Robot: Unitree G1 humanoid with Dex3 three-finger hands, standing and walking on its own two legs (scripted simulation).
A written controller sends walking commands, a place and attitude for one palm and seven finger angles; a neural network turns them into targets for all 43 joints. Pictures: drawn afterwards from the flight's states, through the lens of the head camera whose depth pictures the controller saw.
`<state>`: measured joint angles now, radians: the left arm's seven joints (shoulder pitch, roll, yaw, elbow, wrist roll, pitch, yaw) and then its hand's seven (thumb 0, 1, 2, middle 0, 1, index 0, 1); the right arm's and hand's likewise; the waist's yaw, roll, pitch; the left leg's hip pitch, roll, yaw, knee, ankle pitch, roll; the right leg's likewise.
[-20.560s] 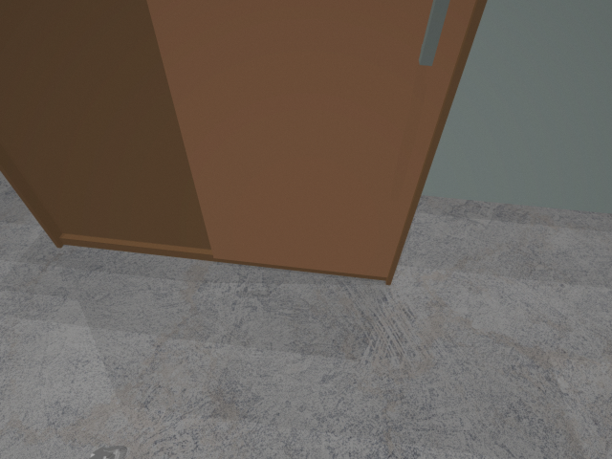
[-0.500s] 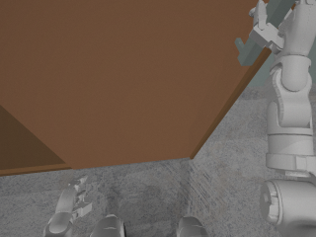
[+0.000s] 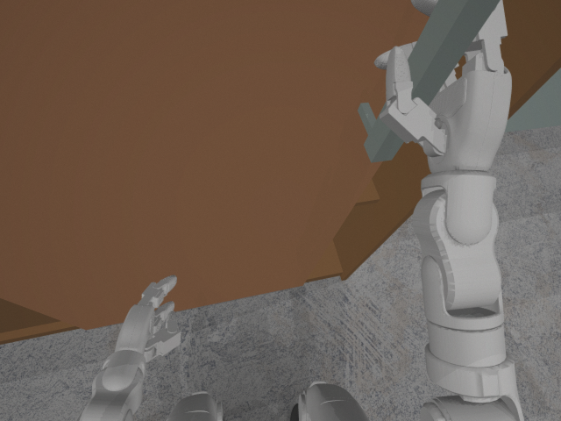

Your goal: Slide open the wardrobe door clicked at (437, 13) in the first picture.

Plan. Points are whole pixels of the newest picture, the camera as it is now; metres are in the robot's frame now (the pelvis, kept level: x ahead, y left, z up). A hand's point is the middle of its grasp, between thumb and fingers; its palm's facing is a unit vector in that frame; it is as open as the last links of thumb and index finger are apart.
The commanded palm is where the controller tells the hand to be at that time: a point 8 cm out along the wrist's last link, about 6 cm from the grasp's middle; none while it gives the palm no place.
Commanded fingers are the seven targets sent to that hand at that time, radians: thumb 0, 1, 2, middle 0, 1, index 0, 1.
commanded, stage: step sideways, sliding the door along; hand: right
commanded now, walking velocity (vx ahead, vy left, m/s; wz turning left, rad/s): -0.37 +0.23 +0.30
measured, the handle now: (413, 54) +0.42 -0.11 +0.26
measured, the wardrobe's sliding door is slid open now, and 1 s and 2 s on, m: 0.16 0.42 0.46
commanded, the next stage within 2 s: stop walking and hold the door there in 1.60 s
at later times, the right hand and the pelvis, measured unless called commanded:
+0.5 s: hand (182, 128) +0.34 +0.09 +0.24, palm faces -0.18 +0.98 -0.11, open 7.3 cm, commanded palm +0.33 +0.05 +0.23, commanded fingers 0.00 -0.90 -0.90 0.45 1.40 0.45 1.40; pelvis -0.01 +0.11 -0.02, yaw +8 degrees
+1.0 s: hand (68, 128) +0.33 +0.16 +0.24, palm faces +0.01 +1.00 -0.05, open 6.6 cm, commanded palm +0.31 +0.18 +0.24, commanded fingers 0.00 -0.90 -0.90 0.45 1.40 0.45 1.40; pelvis -0.10 +0.25 -0.01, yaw +13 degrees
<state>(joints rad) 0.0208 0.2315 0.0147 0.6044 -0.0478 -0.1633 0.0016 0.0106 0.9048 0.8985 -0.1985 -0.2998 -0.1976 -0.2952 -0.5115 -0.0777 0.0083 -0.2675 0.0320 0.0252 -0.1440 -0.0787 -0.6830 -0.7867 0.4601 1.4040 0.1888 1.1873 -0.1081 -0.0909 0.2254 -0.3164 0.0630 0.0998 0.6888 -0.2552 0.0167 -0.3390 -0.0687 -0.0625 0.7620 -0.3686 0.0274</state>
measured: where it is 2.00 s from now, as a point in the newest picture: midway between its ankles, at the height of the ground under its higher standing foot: outside the picture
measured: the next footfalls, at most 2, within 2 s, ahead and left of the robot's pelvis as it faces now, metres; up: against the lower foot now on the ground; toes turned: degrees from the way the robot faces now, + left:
right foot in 0.02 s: +0.00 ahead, -0.14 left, +0.00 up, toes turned -8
left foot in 0.32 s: +0.17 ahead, +0.19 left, +0.00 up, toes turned +12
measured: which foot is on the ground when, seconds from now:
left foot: down 0.00-0.02, up 0.04-0.30, down 0.32-0.62, up 0.64-0.94, down 0.96-1.00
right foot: up 0.00-0.00, down 0.02-0.34, up 0.36-0.60, down 0.62-0.98, up 1.00-1.00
